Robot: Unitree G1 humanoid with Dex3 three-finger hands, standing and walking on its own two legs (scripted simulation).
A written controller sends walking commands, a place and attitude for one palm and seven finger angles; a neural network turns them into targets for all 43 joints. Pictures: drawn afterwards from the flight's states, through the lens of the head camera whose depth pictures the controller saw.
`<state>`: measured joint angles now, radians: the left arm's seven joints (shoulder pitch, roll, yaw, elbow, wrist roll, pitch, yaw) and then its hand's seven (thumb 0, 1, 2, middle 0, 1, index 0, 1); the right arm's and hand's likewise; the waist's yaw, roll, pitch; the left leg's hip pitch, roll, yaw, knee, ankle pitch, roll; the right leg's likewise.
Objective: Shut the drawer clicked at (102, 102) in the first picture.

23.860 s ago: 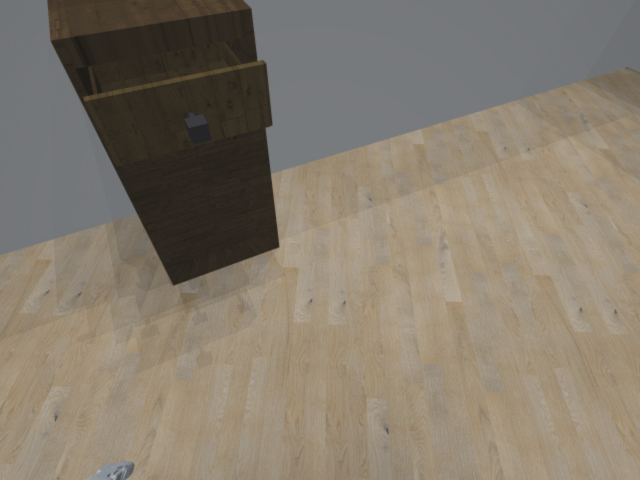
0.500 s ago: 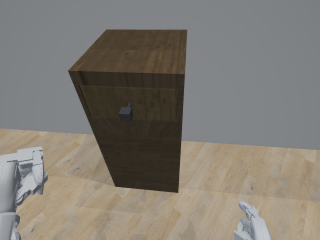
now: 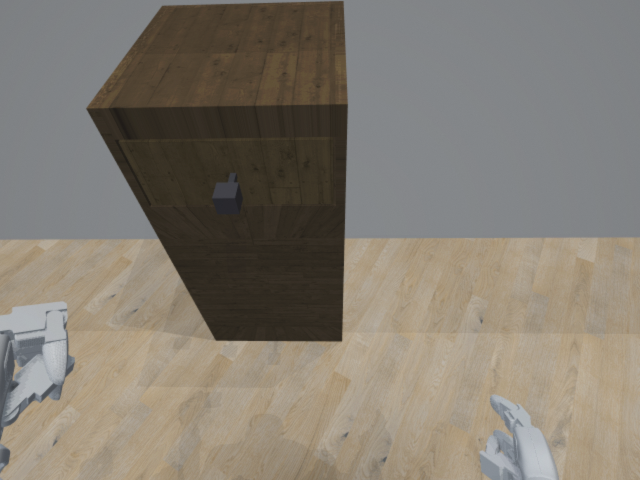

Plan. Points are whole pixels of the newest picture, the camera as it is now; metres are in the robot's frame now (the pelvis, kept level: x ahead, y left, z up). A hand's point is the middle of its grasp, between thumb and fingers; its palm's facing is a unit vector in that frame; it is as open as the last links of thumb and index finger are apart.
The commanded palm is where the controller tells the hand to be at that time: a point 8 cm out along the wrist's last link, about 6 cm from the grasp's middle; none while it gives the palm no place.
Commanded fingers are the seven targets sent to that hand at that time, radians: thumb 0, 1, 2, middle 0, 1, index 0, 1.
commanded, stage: step back with the hand held close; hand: left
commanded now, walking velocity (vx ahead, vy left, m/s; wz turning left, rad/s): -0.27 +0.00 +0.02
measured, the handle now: (230, 190) +0.60 +0.21 -0.02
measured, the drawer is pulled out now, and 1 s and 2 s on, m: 0.00 0.00 0.00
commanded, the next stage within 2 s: stop stepping back and stand still in 0.96 s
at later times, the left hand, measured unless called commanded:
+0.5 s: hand out of the picture +0.10 +0.24 +0.16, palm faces +0.40 -0.82 -0.41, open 3.3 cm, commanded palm +0.04 +0.29 +0.17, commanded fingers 0.00 0.90 0.90 -1.40 -1.60 -1.40 -1.60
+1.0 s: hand out of the picture +0.01 +0.22 +0.17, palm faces +0.34 -0.81 -0.47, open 3.3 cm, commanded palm -0.06 +0.26 +0.17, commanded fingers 0.00 0.90 0.90 -1.40 -1.60 -1.40 -1.60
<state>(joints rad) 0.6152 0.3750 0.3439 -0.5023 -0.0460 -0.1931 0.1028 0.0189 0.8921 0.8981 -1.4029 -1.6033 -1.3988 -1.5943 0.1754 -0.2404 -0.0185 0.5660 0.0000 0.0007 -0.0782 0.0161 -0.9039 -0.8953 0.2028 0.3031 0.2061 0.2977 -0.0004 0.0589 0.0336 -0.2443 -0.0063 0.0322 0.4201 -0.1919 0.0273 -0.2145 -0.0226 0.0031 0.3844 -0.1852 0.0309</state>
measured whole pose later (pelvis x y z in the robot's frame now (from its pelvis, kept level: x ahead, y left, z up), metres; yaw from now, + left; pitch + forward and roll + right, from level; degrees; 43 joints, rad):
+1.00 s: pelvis -0.19 -0.02 -0.02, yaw +0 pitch +0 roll -2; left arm 0.55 0.45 0.41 -0.58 -0.06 -0.28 0.12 0.02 0.89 0.90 -1.41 -1.60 -1.40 -1.59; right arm 0.12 -0.18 0.01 0.58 -0.02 -0.10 -0.06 0.02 -0.90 -0.89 0.21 0.30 0.21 0.30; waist 0.00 0.01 0.04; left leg -0.46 0.06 0.06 0.37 0.09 0.03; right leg -0.26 0.08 -0.01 0.70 -0.52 0.00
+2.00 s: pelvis -0.29 +0.00 -0.01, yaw +3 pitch -1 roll -1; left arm 0.60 0.35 0.35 -0.52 -0.01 -0.22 0.16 0.02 0.89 0.90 -1.41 -1.60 -1.40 -1.59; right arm 0.23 -0.20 0.01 0.65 0.00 -0.09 -0.06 0.02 -0.90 -0.90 0.20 0.30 0.21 0.30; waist -0.01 0.03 -0.01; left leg -0.29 0.03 0.01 0.62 -0.31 0.01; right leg -0.30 0.03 -0.05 0.55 -0.24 -0.04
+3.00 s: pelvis -0.29 +0.01 +0.00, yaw +3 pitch -1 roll +0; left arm 0.13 0.25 0.02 1.12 0.01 -0.01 0.02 0.01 0.91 0.90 -0.21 -0.32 -0.21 -0.31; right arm 0.22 -0.24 -0.01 1.11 -0.01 0.00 -0.01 0.01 -0.91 -0.89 0.20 0.30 0.21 0.30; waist -0.01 0.03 0.04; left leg -0.17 -0.02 0.02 0.39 -0.19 0.02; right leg -0.22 0.00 -0.01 0.40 -0.16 -0.01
